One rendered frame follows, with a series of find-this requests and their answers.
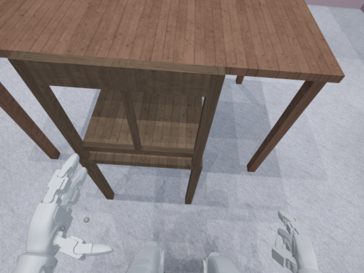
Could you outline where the robot left thigh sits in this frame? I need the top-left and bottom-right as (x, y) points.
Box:
(125, 246), (165, 273)

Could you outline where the robot right hand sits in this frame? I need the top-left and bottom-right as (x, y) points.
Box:
(272, 210), (319, 273)

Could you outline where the chair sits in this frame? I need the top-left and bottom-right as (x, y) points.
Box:
(8, 51), (226, 204)

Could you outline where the robot left shin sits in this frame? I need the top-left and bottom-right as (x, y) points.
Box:
(147, 242), (158, 247)

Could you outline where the table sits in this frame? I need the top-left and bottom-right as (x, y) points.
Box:
(0, 0), (345, 172)

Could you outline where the left robot forearm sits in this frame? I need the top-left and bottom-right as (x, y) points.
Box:
(12, 253), (58, 273)

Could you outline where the robot left hand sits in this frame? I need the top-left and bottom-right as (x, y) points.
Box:
(25, 153), (113, 261)

